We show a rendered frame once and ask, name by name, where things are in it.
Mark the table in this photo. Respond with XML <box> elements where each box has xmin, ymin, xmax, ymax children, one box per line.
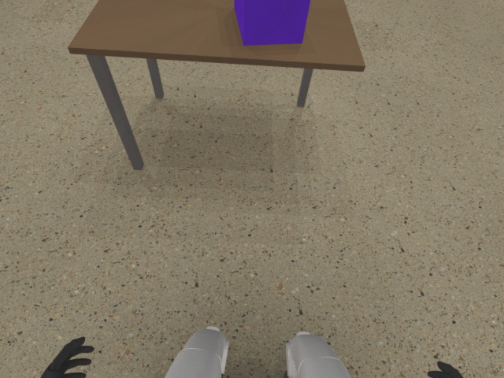
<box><xmin>68</xmin><ymin>0</ymin><xmax>365</xmax><ymax>170</ymax></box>

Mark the carton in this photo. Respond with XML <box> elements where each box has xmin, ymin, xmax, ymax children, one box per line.
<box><xmin>234</xmin><ymin>0</ymin><xmax>310</xmax><ymax>45</ymax></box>

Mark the robot left hand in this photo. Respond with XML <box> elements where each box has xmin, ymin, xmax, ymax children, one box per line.
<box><xmin>40</xmin><ymin>337</ymin><xmax>94</xmax><ymax>378</ymax></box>

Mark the robot right thigh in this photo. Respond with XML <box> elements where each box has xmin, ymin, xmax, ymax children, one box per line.
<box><xmin>286</xmin><ymin>335</ymin><xmax>351</xmax><ymax>378</ymax></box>

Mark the robot right hand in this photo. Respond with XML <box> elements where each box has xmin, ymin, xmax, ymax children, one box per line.
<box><xmin>428</xmin><ymin>361</ymin><xmax>464</xmax><ymax>378</ymax></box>

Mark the robot thigh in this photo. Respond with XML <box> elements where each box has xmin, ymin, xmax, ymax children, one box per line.
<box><xmin>286</xmin><ymin>335</ymin><xmax>351</xmax><ymax>378</ymax></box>
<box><xmin>165</xmin><ymin>329</ymin><xmax>229</xmax><ymax>378</ymax></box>

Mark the robot left thigh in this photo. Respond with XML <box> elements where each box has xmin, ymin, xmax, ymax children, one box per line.
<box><xmin>165</xmin><ymin>329</ymin><xmax>229</xmax><ymax>378</ymax></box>

